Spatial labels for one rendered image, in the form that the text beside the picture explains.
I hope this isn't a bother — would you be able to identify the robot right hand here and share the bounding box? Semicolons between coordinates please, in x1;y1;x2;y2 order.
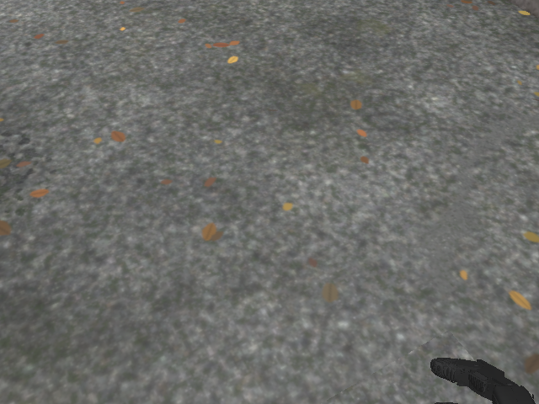
430;358;536;404

